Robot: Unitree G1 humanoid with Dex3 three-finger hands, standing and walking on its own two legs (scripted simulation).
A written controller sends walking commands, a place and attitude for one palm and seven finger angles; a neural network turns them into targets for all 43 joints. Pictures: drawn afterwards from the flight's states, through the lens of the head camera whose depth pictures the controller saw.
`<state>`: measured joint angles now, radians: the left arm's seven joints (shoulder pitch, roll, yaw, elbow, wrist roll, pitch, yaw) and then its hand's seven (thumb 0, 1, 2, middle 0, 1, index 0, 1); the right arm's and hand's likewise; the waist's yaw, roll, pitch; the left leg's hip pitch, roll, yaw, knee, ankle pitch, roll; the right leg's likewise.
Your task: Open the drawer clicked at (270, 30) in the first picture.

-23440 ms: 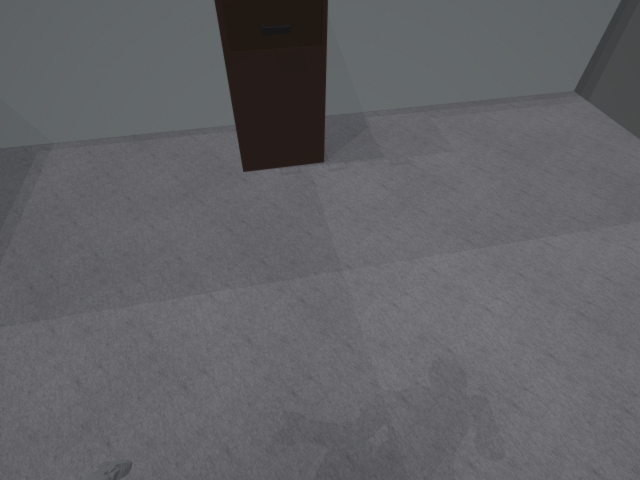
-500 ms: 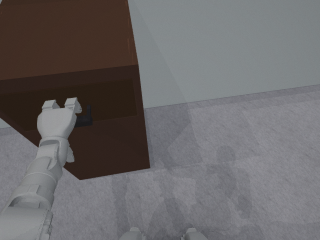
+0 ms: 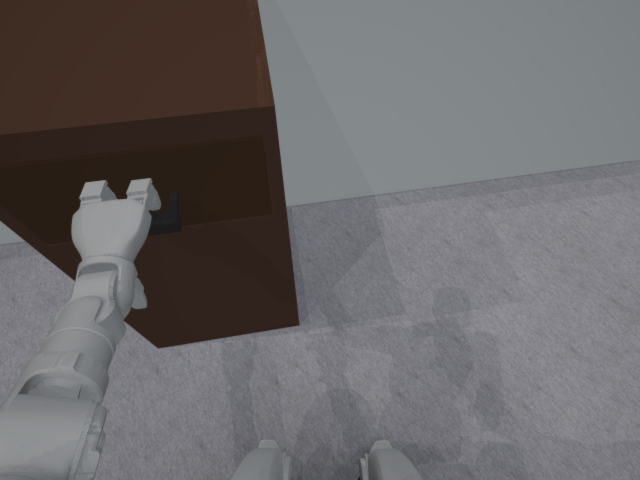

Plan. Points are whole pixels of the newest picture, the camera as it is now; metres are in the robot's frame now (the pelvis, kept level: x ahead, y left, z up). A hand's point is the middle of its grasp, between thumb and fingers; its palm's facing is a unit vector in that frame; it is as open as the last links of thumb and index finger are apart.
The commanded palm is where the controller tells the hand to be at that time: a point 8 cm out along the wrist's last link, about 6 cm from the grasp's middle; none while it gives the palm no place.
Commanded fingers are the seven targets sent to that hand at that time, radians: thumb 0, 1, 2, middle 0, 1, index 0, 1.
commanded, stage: lower the fingers behind the handle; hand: left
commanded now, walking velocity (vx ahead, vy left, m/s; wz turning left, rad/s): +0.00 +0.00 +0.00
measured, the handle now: (141, 213) +0.48 +0.27 -0.01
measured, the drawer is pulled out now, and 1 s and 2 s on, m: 0.00 0.00 0.00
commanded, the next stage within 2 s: lift the fingers back up to retry in 0.16 s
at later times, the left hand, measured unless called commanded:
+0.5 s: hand (129, 242) +0.42 +0.27 +0.00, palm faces -0.05 -0.02 -1.00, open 13.8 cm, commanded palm +0.41 +0.27 +0.06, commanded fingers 0.00 -0.50 0.30 -0.30 -1.20 -0.30 -1.20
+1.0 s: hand (107, 218) +0.43 +0.28 +0.05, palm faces -0.04 -0.03 -1.00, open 13.7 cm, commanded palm +0.40 +0.27 +0.11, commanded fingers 0.00 -0.50 0.30 -0.30 -1.20 -0.30 -1.20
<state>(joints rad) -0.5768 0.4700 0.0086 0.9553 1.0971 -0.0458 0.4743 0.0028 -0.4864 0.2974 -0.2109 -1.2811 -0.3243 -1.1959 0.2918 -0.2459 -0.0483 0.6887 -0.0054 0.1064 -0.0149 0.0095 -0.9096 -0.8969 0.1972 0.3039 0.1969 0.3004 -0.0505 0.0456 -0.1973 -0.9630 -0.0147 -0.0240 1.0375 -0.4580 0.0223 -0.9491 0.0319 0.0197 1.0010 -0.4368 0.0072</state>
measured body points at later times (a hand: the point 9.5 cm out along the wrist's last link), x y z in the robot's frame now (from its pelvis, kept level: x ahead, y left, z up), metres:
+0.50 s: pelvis +0.00 +0.00 +0.01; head +0.10 +0.00 +0.45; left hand +0.42 +0.27 +0.05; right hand +0.05 -0.27 -0.12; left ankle +0.01 +0.11 -0.67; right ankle +0.02 -0.13 -0.67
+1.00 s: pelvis +0.04 +0.01 +0.04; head +0.11 +0.00 +0.49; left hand +0.43 +0.28 +0.10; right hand +0.13 -0.26 -0.09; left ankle +0.01 +0.11 -0.67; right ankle +0.02 -0.13 -0.67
